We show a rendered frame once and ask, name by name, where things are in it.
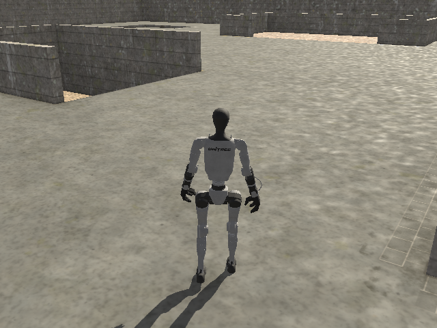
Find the robot left hand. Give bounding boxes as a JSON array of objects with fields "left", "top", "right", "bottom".
[{"left": 180, "top": 188, "right": 196, "bottom": 202}]

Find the robot right hand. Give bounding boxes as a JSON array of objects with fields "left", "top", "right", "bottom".
[{"left": 244, "top": 195, "right": 260, "bottom": 213}]

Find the right robot upper arm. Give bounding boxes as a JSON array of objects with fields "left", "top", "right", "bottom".
[{"left": 234, "top": 138, "right": 252, "bottom": 177}]

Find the left robot upper arm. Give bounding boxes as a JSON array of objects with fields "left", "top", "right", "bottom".
[{"left": 187, "top": 137, "right": 206, "bottom": 174}]

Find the right robot foot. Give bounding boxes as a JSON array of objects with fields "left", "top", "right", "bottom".
[{"left": 227, "top": 257, "right": 236, "bottom": 273}]

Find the humanoid robot head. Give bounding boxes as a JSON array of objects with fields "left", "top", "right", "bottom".
[{"left": 208, "top": 108, "right": 232, "bottom": 141}]

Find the robot left forearm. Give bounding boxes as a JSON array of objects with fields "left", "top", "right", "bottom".
[{"left": 182, "top": 163, "right": 195, "bottom": 190}]

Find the robot right forearm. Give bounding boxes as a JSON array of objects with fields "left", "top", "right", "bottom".
[{"left": 245, "top": 166, "right": 259, "bottom": 197}]

